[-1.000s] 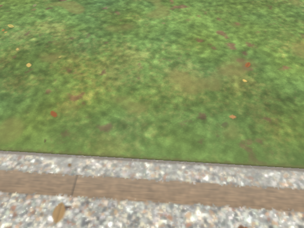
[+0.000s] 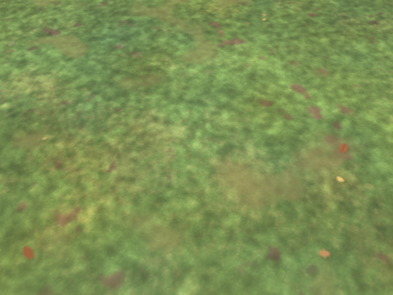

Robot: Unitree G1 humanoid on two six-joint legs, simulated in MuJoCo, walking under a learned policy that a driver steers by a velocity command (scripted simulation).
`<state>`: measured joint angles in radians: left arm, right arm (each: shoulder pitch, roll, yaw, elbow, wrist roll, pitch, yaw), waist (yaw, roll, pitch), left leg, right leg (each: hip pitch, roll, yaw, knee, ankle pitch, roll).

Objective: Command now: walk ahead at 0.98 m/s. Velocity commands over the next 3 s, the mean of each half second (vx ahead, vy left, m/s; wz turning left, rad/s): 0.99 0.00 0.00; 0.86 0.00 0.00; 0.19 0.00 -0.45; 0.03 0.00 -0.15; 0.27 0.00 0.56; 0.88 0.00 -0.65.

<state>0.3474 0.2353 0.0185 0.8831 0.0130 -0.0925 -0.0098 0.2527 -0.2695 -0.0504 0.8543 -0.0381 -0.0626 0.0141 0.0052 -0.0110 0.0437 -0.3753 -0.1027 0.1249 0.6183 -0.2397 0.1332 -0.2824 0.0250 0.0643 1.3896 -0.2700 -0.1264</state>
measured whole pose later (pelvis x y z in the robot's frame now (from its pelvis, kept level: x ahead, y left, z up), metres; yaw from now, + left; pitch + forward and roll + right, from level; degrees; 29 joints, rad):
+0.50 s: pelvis +0.48 -0.04 +0.02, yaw +1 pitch +0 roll -2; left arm 0.29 0.28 0.05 0.91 0.04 -0.09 -0.01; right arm 0.29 -0.26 -0.02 0.89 -0.02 -0.09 0.01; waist 0.00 0.02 0.04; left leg -0.40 0.02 -0.05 1.33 -0.27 0.11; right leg -0.28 0.09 -0.11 0.48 -0.20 -0.10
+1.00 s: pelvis +0.94 +0.00 +0.02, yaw +1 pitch +0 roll +1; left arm 0.19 0.26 0.03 0.87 0.02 -0.08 0.00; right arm 0.31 -0.27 -0.03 0.95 -0.02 -0.11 0.01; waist -0.02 -0.02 0.09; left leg -0.24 -0.07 0.10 0.41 -0.18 0.09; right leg -0.52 -0.01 0.04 1.20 -0.35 -0.05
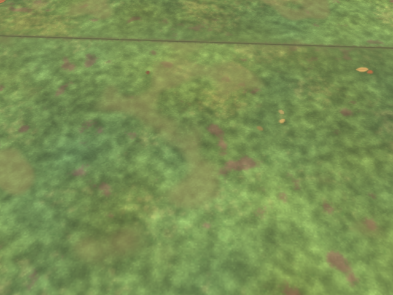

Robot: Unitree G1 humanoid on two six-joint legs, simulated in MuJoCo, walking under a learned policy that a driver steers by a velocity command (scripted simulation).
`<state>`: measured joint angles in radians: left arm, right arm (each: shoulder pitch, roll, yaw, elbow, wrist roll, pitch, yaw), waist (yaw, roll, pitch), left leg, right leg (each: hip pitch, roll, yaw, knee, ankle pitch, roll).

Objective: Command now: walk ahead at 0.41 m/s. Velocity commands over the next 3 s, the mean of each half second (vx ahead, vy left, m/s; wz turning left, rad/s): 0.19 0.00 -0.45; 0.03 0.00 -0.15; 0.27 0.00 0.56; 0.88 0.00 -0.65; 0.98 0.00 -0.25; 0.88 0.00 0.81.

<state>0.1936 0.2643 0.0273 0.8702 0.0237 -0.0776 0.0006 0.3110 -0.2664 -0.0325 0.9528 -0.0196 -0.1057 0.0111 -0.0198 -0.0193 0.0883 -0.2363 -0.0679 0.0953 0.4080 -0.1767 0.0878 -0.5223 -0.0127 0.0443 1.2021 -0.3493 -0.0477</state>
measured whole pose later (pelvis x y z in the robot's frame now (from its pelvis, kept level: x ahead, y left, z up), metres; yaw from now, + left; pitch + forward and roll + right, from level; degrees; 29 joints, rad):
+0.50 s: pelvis +0.19 -0.02 -0.01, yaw -15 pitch +1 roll +2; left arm 0.26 0.28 0.08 0.83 0.02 0.03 0.00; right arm 0.06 -0.25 -0.02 0.78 -0.03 0.04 -0.04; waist 0.06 0.00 0.09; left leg -0.52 -0.02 -0.11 0.97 -0.41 -0.03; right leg -0.40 0.18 0.15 0.42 -0.01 -0.10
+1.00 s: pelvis +0.21 +0.02 +0.01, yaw -16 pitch +2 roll -2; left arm 0.08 0.29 0.03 0.75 -0.01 0.04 0.04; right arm 0.31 -0.29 -0.07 0.83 -0.01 0.03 0.00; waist -0.06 0.00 0.03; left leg -0.29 -0.11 -0.27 0.42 -0.14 0.03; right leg -0.27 0.11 0.12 0.70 -0.48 0.03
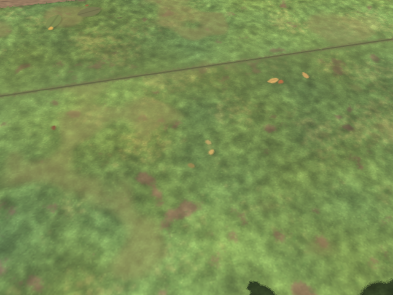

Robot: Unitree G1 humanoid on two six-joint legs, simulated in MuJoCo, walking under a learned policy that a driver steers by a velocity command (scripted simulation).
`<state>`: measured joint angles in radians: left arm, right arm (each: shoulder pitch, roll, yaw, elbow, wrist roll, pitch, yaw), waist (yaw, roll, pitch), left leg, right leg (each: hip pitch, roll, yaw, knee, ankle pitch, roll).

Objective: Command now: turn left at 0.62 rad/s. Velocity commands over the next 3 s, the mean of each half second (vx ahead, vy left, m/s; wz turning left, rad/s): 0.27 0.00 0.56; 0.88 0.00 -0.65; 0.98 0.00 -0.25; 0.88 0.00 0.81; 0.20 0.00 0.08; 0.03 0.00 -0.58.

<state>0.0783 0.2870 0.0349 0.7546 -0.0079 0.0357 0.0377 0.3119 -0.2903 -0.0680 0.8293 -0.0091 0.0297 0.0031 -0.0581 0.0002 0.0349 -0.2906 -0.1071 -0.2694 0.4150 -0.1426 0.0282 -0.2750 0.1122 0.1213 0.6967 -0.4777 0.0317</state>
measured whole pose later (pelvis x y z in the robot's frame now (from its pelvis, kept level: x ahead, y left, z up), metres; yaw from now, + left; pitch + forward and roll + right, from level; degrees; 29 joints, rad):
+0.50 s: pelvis +0.05 +0.03 +0.00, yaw +17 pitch +3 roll +1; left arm 0.48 0.28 0.03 0.89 0.02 -0.07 -0.01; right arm 0.09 -0.31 -0.07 0.74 -0.04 0.02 0.08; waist 0.10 0.03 -0.03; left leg -0.53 0.04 -0.05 0.78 -0.23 -0.01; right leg 0.06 -0.01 -0.06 0.21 -0.32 -0.03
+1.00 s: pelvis +0.35 +0.13 -0.04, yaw -4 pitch +2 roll +1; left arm 0.01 0.31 0.04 0.70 0.02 0.00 -0.10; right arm 0.49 -0.26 -0.04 0.94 -0.03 -0.09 -0.02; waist -0.04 -0.02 0.04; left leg 0.29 -0.02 0.33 0.15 -0.44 -0.04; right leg -0.78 -0.04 -0.17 0.85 -0.03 -0.16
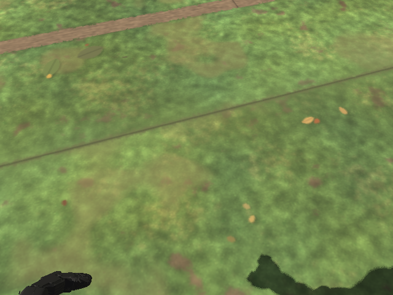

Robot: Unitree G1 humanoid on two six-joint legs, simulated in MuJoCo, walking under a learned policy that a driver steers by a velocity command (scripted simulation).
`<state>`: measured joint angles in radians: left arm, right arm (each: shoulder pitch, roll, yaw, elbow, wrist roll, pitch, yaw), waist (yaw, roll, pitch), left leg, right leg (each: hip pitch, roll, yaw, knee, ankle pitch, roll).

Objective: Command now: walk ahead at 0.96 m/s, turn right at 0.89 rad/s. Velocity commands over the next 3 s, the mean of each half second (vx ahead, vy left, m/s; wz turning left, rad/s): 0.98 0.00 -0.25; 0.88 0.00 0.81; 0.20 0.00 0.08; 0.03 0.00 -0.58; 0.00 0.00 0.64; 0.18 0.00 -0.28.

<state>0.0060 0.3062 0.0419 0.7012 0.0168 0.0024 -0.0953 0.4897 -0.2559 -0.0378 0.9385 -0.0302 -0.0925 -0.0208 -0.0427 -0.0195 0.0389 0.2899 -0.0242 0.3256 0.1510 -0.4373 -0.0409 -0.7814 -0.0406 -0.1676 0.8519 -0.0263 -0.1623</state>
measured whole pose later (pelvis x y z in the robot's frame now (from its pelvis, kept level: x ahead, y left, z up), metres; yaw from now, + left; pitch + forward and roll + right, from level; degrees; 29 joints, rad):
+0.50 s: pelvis +0.48 -0.04 +0.00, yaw -6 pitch +1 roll +0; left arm 0.44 0.28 0.03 0.91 0.04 -0.11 0.02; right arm 0.10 -0.27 0.01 0.75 -0.01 -0.05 0.05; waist 0.04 0.02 0.05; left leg -0.63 -0.03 0.14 0.58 0.07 0.13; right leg 0.34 0.13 -0.09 0.17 -0.37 -0.08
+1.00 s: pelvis +0.96 -0.07 +0.01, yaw +19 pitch +3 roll +0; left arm -0.02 0.25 -0.04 0.60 0.06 -0.11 0.01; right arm 0.40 -0.35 -0.10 0.83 0.03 -0.04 -0.02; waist -0.13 0.01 0.09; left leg -0.20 -0.16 -0.19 1.13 -0.54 0.06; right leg -0.54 -0.04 0.01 0.58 -0.09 0.03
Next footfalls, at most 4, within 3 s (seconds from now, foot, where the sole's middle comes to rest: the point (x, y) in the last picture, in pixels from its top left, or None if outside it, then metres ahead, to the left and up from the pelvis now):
0.08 right None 0.23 -0.04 -0.75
0.52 left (203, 222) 0.71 -0.02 -0.75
0.94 right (229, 128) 1.16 -0.16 -0.75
1.32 left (164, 122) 1.20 0.12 -0.75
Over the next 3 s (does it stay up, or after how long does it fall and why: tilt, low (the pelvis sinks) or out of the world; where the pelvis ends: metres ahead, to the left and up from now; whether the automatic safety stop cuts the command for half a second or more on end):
stays up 1.21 -0.01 0.04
